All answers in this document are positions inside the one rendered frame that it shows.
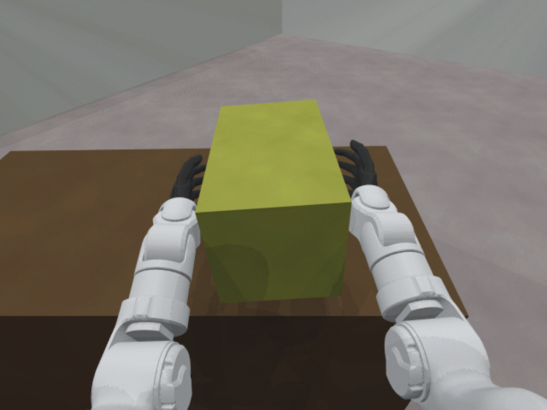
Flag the robot right hand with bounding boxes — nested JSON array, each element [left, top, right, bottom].
[[334, 140, 378, 199]]

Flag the robot left upper arm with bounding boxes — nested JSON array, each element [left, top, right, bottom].
[[91, 341, 192, 410]]

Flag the robot right upper arm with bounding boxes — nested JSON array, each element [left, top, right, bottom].
[[385, 317, 547, 410]]

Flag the carton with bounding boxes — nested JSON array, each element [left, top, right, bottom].
[[195, 99, 352, 303]]

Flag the robot left hand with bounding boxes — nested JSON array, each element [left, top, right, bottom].
[[169, 155, 207, 205]]

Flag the robot right forearm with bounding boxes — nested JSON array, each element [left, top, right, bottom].
[[349, 184, 491, 377]]

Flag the robot left forearm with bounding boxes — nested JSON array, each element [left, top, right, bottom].
[[91, 197, 201, 407]]

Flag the pedestal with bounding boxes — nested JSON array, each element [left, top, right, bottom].
[[0, 146, 468, 410]]

